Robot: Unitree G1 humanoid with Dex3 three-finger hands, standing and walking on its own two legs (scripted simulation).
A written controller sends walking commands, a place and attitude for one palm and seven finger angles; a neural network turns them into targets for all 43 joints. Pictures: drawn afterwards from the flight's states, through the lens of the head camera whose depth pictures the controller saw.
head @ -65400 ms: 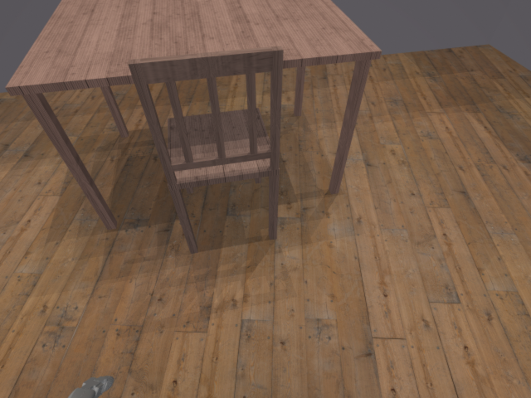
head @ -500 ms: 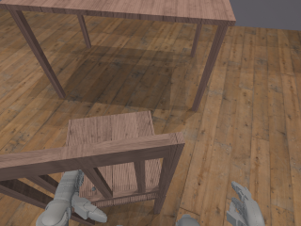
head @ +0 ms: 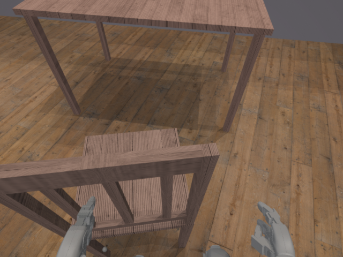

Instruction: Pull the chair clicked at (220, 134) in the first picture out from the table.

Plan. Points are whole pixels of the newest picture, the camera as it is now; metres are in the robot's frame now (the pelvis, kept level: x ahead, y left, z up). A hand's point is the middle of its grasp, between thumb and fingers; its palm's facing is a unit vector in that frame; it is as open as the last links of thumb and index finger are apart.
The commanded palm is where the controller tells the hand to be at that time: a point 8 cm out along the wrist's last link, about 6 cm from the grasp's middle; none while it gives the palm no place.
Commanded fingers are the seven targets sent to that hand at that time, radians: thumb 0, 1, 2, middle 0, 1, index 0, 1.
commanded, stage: draw the fingers out of the gap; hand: left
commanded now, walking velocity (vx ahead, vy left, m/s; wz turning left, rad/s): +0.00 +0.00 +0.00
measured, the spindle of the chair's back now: (121, 203) +0.25 +0.13 -0.02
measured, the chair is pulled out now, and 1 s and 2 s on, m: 0.61 0.61 0.62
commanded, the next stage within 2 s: draw the hand back to the body in 0.20 s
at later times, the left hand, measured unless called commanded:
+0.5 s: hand out of the picture +0.14 +0.15 +0.04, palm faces +0.04 -1.00 -0.04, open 17.4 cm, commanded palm +0.10 +0.21 +0.05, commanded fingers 0.00 -0.55 0.20 0.00 0.00 0.00 0.00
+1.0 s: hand (65, 243) +0.15 +0.18 +0.09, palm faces +0.06 -0.94 -0.33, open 16.0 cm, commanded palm +0.12 +0.26 +0.15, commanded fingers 0.00 -0.01 0.46 -0.08 -0.11 -0.08 -0.11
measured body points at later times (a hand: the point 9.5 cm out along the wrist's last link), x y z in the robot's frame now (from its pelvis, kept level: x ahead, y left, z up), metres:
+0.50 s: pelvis -0.01 +0.00 -0.02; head +0.03 +0.01 +0.43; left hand +0.13 +0.20 +0.04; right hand +0.19 -0.24 -0.07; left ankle -0.03 +0.15 -0.66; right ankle +0.04 -0.19 -0.66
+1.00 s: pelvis +0.00 -0.01 +0.02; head +0.00 -0.02 +0.47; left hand +0.15 +0.23 +0.11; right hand +0.18 -0.24 -0.04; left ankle -0.03 +0.15 -0.66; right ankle +0.03 -0.19 -0.66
